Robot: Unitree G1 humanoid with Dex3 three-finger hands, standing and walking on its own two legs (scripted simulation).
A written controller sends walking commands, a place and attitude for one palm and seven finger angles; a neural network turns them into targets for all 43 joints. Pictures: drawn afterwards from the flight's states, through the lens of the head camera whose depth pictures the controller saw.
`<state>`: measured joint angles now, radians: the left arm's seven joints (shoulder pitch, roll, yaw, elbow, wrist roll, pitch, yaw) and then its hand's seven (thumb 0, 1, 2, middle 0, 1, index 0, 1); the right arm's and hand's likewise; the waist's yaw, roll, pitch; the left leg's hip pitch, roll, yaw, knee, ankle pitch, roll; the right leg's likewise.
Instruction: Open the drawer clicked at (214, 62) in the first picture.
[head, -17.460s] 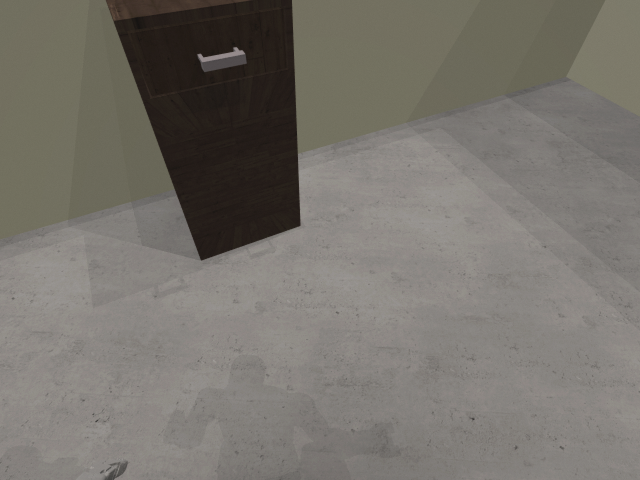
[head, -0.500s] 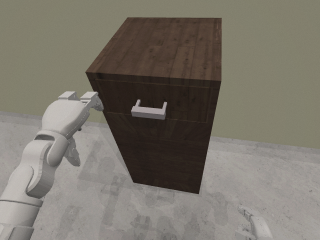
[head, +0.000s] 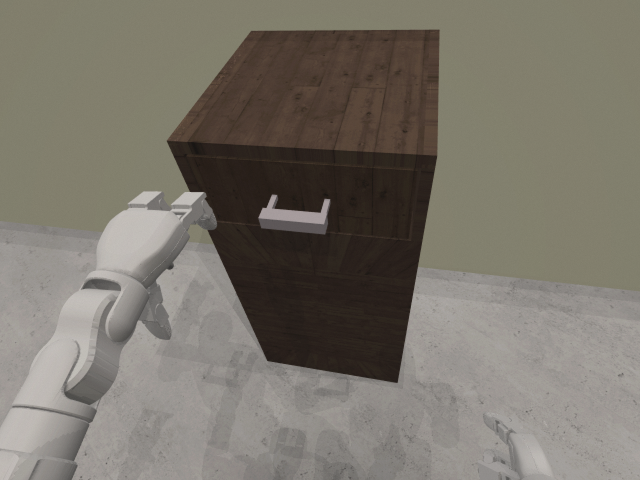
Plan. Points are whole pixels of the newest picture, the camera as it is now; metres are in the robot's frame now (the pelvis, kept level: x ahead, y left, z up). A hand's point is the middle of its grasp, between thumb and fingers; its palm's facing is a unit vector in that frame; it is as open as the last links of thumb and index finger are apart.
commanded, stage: move the hooked fingers above the handle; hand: left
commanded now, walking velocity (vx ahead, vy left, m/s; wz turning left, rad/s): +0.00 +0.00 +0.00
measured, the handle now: (296, 211) +0.52 +0.13 +0.01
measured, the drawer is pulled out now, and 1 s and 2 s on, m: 0.00 0.00 0.00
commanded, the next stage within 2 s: none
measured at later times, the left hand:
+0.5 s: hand (225, 245) +0.37 +0.18 +0.09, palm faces +0.01 -0.05 -1.00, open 13.8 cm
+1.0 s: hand (261, 231) +0.41 +0.15 +0.08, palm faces -0.01 -0.03 -1.00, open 13.8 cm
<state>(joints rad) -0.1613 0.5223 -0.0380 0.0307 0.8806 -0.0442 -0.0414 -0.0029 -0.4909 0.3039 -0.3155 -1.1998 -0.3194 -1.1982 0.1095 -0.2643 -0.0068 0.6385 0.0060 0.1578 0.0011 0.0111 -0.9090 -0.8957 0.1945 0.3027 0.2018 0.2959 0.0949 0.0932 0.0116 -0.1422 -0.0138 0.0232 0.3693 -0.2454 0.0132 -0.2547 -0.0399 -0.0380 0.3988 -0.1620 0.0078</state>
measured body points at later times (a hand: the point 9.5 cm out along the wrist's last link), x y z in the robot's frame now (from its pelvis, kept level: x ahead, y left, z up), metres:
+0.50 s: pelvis +0.00 +0.00 +0.00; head +0.03 -0.04 +0.45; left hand +0.36 +0.19 +0.15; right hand +0.15 -0.24 -0.13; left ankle -0.03 +0.11 -0.74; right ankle +0.03 -0.13 -0.74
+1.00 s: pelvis +0.01 -0.01 -0.01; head +0.05 -0.04 +0.44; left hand +0.41 +0.15 +0.13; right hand +0.16 -0.25 -0.14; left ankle -0.03 +0.11 -0.74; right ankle +0.03 -0.13 -0.74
